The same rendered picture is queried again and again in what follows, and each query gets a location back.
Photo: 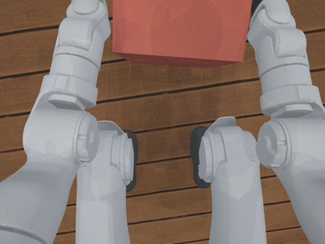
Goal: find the right robot foot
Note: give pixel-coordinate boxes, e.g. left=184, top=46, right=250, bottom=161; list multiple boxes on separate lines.
left=190, top=126, right=212, bottom=189

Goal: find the carton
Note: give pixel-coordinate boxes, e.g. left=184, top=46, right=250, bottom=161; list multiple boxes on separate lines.
left=112, top=0, right=252, bottom=69

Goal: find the right robot upper arm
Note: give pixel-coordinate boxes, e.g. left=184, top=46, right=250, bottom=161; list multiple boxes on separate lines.
left=255, top=117, right=325, bottom=244

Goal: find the left robot foot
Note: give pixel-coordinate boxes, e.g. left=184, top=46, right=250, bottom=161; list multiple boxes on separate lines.
left=123, top=130, right=138, bottom=192

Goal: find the robot right hand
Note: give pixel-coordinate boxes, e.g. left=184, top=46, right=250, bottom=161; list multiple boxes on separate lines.
left=251, top=0, right=263, bottom=16

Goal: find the robot foot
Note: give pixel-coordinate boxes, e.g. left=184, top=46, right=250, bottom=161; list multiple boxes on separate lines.
left=123, top=130, right=138, bottom=192
left=190, top=126, right=212, bottom=189

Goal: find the right robot forearm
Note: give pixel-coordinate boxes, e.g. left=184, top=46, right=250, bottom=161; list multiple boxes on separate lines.
left=247, top=0, right=325, bottom=120

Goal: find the left robot forearm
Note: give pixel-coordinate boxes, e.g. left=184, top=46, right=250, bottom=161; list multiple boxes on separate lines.
left=23, top=0, right=111, bottom=153

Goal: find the left robot upper arm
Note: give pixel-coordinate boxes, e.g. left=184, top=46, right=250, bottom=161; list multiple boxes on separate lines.
left=0, top=107, right=100, bottom=244

